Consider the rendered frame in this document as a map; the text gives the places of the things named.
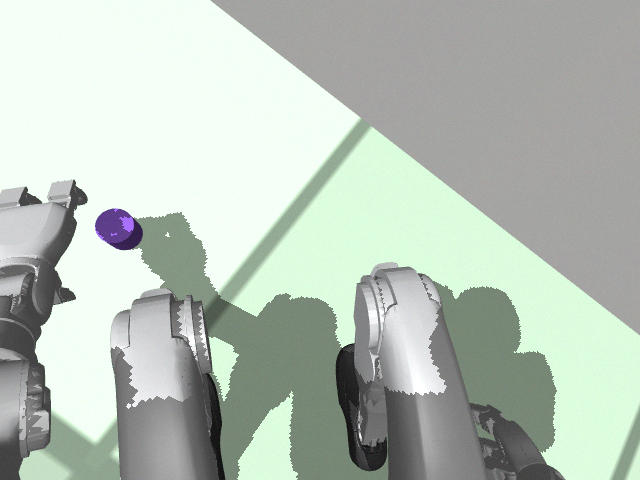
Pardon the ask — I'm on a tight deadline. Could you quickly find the left robot hand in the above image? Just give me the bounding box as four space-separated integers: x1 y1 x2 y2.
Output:
0 180 88 305

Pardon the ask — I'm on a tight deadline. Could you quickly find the right robot hand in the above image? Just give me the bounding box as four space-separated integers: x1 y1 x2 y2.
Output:
470 403 547 480

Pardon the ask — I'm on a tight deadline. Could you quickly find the tin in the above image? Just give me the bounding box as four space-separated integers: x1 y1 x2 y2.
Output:
95 208 143 250

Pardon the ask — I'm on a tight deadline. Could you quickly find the right robot foot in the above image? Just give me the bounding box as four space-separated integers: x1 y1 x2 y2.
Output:
336 343 387 471

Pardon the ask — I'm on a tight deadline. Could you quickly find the left robot foot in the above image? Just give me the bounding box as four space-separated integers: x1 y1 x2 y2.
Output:
206 373 225 480

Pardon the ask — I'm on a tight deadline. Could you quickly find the left robot arm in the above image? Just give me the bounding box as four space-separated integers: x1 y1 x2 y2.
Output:
0 257 57 480

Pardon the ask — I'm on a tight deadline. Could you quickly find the right robot arm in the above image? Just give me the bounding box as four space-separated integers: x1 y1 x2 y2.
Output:
516 464 565 480

